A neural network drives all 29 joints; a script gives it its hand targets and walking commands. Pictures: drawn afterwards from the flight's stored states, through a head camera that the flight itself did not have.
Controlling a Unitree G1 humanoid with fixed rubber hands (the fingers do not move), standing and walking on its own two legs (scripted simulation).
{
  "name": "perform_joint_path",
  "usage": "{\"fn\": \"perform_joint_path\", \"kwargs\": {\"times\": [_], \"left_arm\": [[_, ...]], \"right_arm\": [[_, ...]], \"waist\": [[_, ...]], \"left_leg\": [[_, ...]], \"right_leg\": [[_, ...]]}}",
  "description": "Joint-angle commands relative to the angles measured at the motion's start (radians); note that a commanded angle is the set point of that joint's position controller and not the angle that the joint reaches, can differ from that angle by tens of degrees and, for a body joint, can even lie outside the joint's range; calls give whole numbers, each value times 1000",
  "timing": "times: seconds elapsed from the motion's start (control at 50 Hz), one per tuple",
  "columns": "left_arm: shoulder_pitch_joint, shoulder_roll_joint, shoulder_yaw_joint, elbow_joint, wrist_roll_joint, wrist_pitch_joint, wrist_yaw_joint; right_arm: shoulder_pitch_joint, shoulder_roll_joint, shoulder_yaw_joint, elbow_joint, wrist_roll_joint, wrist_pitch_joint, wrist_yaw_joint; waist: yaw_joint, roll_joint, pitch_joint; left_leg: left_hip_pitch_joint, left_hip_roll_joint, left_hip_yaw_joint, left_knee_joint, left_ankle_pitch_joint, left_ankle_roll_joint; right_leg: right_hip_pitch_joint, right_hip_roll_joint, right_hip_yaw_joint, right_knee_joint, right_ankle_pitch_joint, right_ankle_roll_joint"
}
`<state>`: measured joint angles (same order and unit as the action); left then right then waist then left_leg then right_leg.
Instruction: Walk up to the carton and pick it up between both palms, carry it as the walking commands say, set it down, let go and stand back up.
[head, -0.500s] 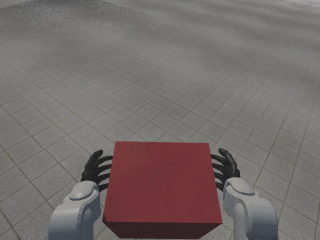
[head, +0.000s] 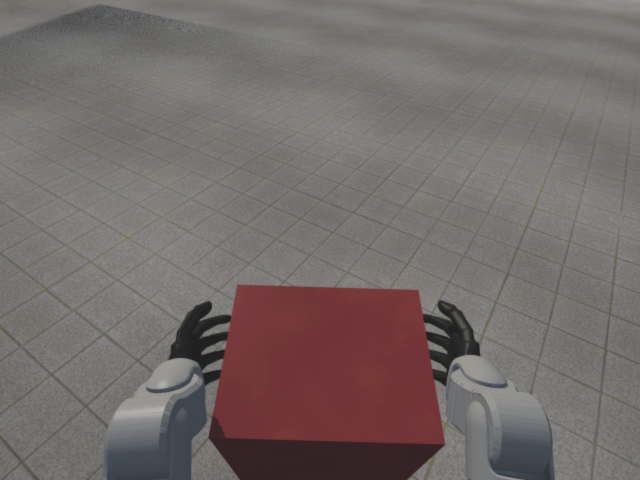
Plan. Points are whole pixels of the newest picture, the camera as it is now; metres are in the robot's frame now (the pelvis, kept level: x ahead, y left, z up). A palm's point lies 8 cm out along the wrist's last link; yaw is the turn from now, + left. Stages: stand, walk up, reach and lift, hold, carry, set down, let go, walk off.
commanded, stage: carry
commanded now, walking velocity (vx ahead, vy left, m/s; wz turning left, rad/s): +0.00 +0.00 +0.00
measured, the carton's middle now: (324, 392) +0.25 -0.01 +0.02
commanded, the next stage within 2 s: none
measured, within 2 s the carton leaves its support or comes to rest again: neither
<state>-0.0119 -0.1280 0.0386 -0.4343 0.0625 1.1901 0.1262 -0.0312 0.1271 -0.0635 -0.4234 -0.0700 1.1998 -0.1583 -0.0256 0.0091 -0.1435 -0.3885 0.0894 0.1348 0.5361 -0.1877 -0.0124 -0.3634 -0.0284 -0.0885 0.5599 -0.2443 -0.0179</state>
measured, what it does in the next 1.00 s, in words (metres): shifts its weight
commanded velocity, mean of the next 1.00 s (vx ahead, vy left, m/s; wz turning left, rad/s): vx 0.00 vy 0.18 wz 0.00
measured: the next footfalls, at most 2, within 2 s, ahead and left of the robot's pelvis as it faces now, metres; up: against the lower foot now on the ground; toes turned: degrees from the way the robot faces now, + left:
left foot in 1.96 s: +0.05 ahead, +0.21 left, +0.00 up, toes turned +9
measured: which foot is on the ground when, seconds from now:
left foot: down 0.00-1.00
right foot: down 0.00-1.00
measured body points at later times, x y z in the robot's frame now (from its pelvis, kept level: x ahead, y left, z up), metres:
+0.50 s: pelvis -0.01 +0.04 -0.01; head -0.03 +0.04 +0.44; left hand +0.23 +0.20 +0.08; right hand +0.25 -0.10 +0.07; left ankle +0.05 +0.13 -0.73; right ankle +0.03 -0.11 -0.73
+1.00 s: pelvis -0.01 +0.06 -0.01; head -0.02 +0.05 +0.44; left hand +0.23 +0.22 +0.08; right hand +0.25 -0.09 +0.07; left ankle +0.05 +0.13 -0.73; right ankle +0.03 -0.11 -0.73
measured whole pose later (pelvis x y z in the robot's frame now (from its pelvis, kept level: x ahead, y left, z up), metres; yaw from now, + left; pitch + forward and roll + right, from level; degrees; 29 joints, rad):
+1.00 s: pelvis -0.01 +0.06 -0.01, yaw +2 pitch +4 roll +0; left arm 0.00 -0.13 0.03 -0.50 0.05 1.19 0.13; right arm -0.01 0.13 -0.05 -0.49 -0.08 1.20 -0.15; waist 0.02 0.01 -0.11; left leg -0.48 0.00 0.15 0.63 -0.22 0.08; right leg -0.44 -0.14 -0.08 0.65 -0.27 0.06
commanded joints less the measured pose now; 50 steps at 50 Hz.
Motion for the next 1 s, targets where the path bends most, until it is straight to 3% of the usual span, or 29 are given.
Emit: {"fn": "perform_joint_path", "kwargs": {"times": [0.0,0.1,0.14,0.2,0.28,0.32,0.38,0.42,0.52,0.58,0.68,0.72,0.78,0.84,0.88,0.92,0.98], "left_arm": [[-436,-821,-575,-89,-273,-22,-118],[-458,-822,-588,-80,-285,-16,-123],[-458,-822,-589,-78,-285,-15,-124],[-445,-816,-593,-85,-289,-12,-121],[-430,-812,-598,-97,-290,-9,-116],[-430,-816,-606,-107,-291,-9,-115],[-430,-827,-623,-134,-298,-12,-116],[-428,-829,-631,-145,-305,-13,-118],[-418,-843,-639,-155,-323,-19,-127],[-410,-845,-639,-160,-324,-22,-129],[-394,-843,-644,-173,-321,-20,-128],[-390,-840,-644,-174,-321,-18,-128],[-383,-840,-638,-168,-320,-18,-131],[-385,-839,-632,-167,-318,-18,-131],[-388,-838,-632,-167,-317,-17,-129],[-387,-837,-634,-168,-316,-15,-127],[-387,-835,-640,-174,-315,-11,-125]], "right_arm": [[-452,856,660,-107,327,-24,152],[-441,849,635,-85,306,-22,147],[-439,849,634,-83,303,-22,147],[-436,841,634,-88,302,-18,147],[-438,832,639,-101,304,-12,147],[-439,833,639,-107,304,-14,148],[-423,842,638,-114,302,-19,147],[-405,842,634,-117,295,-24,145],[-390,840,636,-151,283,-33,141],[-387,840,641,-166,283,-35,141],[-372,838,640,-163,284,-33,142],[-367,836,639,-162,283,-33,142],[-372,837,646,-173,284,-32,142],[-383,839,654,-183,287,-30,143],[-387,837,655,-184,290,-28,144],[-386,836,652,-178,291,-26,144],[-374,835,644,-165,290,-24,145]], "waist": [[20,-55,-132],[19,-39,-125],[24,-34,-121],[29,-70,-117],[31,-96,-114],[32,-54,-116],[37,61,-127],[41,77,-145],[44,-15,-166],[42,-53,-171],[45,57,-166],[46,71,-166],[49,15,-161],[47,-64,-157],[44,-78,-157],[43,-37,-152],[45,70,-144]], "left_leg": [[101,27,-64,-57,-75,5],[106,33,-81,-83,-94,9],[82,28,-81,-68,-103,5],[45,15,-67,-14,-104,-3],[31,5,-70,19,-100,5],[29,23,-108,-36,-118,17],[33,87,-198,-152,-140,49],[41,108,-205,-160,-122,72],[1,53,-134,-69,-126,51],[-5,34,-129,-36,-135,42],[42,93,-200,-127,-93,78],[41,103,-201,-136,-86,89],[-3,71,-154,-101,-122,70],[-42,32,-122,-46,-159,45],[-37,24,-126,-28,-158,42],[-12,39,-153,-63,-152,50],[19,95,-207,-160,-147,79]], "right_leg": [[-33,-132,153,-200,-133,-20],[-53,-112,146,-191,-151,-13],[-48,-140,168,-191,-166,-6],[-46,-194,208,-202,-214,-7],[-60,-209,202,-170,-214,-14],[-64,-176,153,-107,-182,-2],[-63,-100,39,50,-74,27],[-56,-88,4,94,-50,31],[7,-146,60,21,23,24],[10,-181,100,-7,30,17],[-41,-120,-1,93,-21,40],[-40,-111,-20,104,-35,43],[8,-139,6,50,2,36],[37,-187,80,-19,17,20],[27,-204,112,-38,8,11],[0,-183,87,-14,-12,17],[-30,-115,-12,82,-35,35]]}}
